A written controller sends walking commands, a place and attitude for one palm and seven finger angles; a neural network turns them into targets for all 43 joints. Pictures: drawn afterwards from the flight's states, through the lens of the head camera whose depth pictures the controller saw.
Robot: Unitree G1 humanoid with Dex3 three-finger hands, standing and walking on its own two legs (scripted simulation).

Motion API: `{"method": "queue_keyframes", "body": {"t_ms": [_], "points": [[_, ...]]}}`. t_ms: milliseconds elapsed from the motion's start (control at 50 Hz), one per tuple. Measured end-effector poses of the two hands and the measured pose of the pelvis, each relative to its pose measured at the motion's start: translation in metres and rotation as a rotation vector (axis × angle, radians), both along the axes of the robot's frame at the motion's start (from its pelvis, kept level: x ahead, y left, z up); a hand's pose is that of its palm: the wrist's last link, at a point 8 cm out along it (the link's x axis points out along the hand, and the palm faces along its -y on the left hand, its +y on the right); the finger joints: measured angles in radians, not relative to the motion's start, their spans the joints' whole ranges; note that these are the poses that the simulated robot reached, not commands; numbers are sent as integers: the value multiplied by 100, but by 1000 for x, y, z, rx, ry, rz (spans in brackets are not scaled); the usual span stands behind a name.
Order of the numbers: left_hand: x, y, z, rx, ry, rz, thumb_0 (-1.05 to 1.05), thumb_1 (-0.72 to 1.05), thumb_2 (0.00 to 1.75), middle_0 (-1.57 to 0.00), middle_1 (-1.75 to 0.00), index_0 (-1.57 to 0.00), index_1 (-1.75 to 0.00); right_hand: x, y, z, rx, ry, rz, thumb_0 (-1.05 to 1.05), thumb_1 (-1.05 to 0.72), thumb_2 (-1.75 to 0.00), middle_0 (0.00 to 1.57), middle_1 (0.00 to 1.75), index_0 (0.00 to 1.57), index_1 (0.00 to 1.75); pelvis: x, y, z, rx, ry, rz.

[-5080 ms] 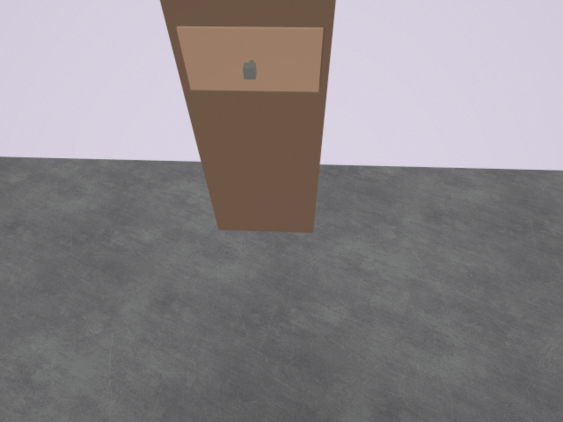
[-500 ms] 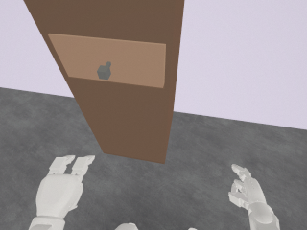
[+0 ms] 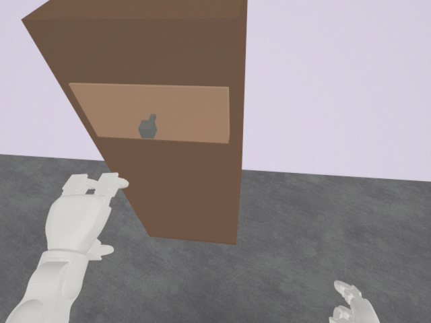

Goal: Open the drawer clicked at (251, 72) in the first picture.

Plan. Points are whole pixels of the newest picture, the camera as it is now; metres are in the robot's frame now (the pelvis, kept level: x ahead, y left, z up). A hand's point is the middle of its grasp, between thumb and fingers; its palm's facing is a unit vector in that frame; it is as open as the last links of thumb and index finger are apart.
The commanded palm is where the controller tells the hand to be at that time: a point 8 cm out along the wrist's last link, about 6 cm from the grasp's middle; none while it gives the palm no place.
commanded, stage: raise the hand with hooked fingers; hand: left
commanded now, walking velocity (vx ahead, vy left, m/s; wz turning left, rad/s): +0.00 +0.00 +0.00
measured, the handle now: (149, 124) +0.54 +0.25 +0.04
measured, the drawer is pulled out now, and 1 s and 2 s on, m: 0.00 0.00 0.00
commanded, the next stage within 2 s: move the hooked fingers above the handle in 0.86 s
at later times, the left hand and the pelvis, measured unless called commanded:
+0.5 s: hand (85, 162) +0.31 +0.26 +0.16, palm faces +0.11 -0.04 -0.99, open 13.8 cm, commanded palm +0.27 +0.25 +0.21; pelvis +0.00 +0.01 +0.02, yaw +1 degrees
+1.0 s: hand (91, 172) +0.30 +0.25 +0.15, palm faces +0.10 -0.05 -0.99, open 13.8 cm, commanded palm +0.27 +0.24 +0.20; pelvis -0.01 -0.01 +0.02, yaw +1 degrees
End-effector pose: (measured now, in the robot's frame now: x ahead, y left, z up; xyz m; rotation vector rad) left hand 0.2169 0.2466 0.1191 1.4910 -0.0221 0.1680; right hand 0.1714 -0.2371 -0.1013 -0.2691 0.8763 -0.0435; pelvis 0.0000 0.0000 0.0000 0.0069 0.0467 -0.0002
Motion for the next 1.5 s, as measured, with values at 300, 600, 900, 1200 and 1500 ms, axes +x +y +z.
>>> {"method": "queue_keyframes", "body": {"t_ms": [300, 600, 900, 1200, 1500], "points": [[51, 4, 58, 17, 23, -7, 0, -43, 33, -31, -116, -32, -116, 47, 52, 29, 111, -120, 63, 1, -91, -89, 20, 30, 20, 30, 2, 9, 12, -2, -50, 7], [70, 8, 86, 12, 74, -21, 0, -49, 30, -31, -120, -32, -120, 17, 30, 16, 95, -17, 45, 1, -91, -89, 21, 30, 20, 30, -3, 3, 16, -3, -56, 14], [53, -5, 86, 19, -23, -66, 0, -49, 30, -32, -120, -32, -120, -2, 8, 10, 74, 14, 16, 1, -91, -89, 20, 30, 19, 30, -12, -6, 16, 3, -53, 13], [74, -10, 62, 29, 124, -93, 0, -49, 30, -32, -120, -32, -120, 4, 13, 18, 66, -44, 13, 1, -91, -89, 20, 30, 20, 30, -18, -11, 16, 4, -53, 24], [130, 6, 58, 46, 151, -68, 0, -49, 30, -32, -120, -32, -120, -45, -12, -2, 16, 121, -106, 1, -91, -89, 20, 30, 20, 30, -8, -2, 15, 1, 13, 7]]}}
